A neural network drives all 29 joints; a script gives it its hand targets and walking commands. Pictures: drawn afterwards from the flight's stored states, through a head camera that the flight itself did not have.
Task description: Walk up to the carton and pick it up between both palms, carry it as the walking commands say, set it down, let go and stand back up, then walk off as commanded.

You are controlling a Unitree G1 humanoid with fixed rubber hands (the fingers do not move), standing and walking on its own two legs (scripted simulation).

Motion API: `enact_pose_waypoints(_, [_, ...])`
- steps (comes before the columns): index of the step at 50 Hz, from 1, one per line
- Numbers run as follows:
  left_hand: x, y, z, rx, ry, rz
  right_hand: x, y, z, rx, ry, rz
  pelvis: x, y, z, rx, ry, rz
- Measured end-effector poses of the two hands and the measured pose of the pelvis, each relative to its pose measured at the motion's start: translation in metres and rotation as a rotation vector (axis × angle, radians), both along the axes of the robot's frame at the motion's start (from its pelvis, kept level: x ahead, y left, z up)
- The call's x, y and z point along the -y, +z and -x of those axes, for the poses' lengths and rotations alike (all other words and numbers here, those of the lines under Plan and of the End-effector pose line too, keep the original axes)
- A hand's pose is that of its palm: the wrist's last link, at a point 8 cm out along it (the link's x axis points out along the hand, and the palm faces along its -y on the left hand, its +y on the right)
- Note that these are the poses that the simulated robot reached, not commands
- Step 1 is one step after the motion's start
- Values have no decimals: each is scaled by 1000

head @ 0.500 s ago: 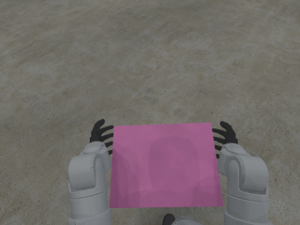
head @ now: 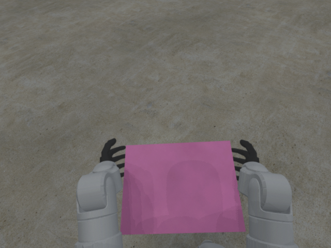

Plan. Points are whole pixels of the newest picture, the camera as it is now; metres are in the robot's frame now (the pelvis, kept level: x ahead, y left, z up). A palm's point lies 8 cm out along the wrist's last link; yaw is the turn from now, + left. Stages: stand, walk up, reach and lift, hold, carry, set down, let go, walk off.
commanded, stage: carry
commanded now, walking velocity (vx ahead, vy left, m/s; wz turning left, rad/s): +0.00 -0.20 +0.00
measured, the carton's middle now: (179, 190) +0.27 -0.01 -0.03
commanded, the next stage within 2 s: none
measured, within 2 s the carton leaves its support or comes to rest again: neither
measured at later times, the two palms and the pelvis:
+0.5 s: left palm (164, 198) +0.22 +0.03 +0.09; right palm (327, 188) +0.23 -0.28 +0.08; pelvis -0.06 -0.14 +0.01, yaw +1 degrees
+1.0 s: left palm (249, 224) +0.17 -0.13 +0.08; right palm out of the picture +0.17 -0.44 +0.06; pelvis -0.12 -0.28 +0.01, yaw +3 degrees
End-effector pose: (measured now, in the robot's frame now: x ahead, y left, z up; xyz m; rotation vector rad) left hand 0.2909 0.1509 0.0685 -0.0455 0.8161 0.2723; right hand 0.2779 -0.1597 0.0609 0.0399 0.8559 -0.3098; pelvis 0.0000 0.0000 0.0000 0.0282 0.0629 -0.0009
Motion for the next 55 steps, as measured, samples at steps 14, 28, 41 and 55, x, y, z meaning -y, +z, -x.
enact_pose_waypoints(14, [79, 6, 38, 16, 23, -14, 79, 0, 32, 17, 11, -24, 83, 3, 42, -5, 41, -12])
enact_pose_waypoints(28, [144, 23, 76, 64, 99, 9, 144, 22, 48, 61, 98, 6, 168, 6, 64, -13, 8, 29])
enact_pose_waypoints(41, [234, -5, 101, -8, 7, -1, 234, -4, 98, -9, 6, -1, 237, -2, 98, 8, 24, 5])
enact_pose_waypoints(55, [285, 22, 134, 39, 61, -17, 285, 14, 118, 38, 47, -30, 297, 11, 130, -2, 52, -25])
